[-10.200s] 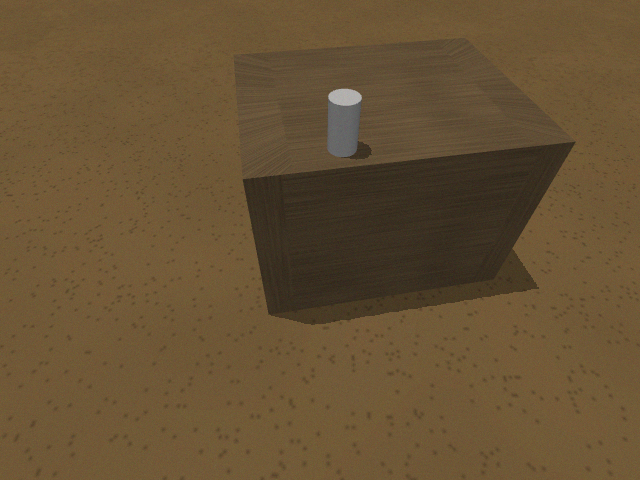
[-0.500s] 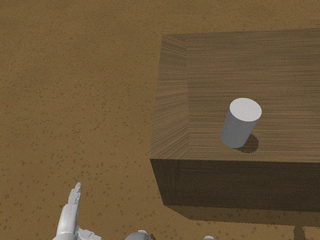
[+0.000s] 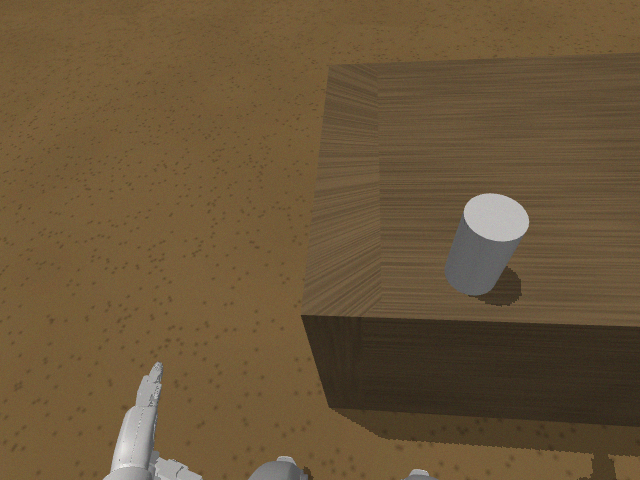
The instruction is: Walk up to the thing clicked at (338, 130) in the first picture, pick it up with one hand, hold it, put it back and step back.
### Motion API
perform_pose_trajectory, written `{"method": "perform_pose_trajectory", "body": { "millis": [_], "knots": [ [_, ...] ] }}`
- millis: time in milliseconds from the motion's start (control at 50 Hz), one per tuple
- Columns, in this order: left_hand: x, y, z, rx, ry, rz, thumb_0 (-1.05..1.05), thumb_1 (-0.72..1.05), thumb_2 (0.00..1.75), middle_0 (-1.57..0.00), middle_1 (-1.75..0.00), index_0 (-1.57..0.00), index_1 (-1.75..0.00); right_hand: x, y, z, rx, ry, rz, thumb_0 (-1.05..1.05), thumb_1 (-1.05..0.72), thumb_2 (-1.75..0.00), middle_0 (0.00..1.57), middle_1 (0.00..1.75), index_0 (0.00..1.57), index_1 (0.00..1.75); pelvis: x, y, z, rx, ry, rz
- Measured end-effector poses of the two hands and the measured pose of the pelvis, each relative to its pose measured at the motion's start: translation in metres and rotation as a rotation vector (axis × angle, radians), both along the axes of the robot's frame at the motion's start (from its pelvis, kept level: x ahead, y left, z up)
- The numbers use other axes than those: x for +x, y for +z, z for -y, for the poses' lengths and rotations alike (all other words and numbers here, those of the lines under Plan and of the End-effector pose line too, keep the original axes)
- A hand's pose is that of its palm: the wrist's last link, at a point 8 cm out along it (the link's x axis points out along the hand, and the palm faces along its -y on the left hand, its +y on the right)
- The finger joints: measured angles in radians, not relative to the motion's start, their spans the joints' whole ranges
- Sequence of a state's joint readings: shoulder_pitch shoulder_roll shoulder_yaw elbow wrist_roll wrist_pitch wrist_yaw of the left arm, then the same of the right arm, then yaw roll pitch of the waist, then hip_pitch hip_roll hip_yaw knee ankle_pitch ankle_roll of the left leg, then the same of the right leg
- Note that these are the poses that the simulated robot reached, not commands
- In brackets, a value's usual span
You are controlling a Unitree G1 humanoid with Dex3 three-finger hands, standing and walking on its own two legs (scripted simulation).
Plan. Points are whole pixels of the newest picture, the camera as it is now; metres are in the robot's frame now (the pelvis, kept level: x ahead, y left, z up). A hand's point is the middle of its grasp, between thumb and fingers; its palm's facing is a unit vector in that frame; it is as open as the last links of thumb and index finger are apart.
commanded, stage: go down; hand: right
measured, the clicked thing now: (481, 247) +0.44 -0.17 -0.01
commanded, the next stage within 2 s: approach in 0.42 s
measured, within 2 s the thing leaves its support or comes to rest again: neither
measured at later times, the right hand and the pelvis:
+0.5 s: hand out of the picture +0.36 -0.36 +0.10, palm faces +0.18 +0.98 +0.00, open 17.7 cm; pelvis -0.01 +0.01 -0.01, yaw +0 degrees
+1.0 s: hand (562, 267) +0.40 -0.27 +0.00, palm faces +0.07 +1.00 +0.06, open 17.7 cm; pelvis -0.01 +0.00 -0.03, yaw +1 degrees
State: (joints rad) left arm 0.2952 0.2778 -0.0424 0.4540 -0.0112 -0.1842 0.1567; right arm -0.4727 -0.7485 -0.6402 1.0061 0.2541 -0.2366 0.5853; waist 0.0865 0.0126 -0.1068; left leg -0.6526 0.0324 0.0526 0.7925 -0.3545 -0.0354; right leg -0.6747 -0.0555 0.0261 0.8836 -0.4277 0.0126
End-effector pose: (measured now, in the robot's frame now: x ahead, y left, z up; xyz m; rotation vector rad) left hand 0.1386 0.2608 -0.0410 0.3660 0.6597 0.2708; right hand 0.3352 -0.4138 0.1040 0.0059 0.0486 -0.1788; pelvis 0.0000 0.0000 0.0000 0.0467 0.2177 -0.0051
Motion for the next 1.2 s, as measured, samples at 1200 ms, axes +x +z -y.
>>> {"method": "perform_pose_trajectory", "body": {
  "millis": [1200],
  "knots": [
    [-0.032, -0.01, -0.012, 0.049, 0.006, 0.018, -0.01, -0.52, 0.03, -0.06, -0.05, -0.06, -0.04, 0.066, -0.119, -0.136, 0.037, 0.08, 0.006, -0.02, 0.6, -0.04, 0.04, 0.05, 0.05, 0.04, -0.02, -0.045, -0.005, -0.006, 0.036, -0.119]
  ]
}}
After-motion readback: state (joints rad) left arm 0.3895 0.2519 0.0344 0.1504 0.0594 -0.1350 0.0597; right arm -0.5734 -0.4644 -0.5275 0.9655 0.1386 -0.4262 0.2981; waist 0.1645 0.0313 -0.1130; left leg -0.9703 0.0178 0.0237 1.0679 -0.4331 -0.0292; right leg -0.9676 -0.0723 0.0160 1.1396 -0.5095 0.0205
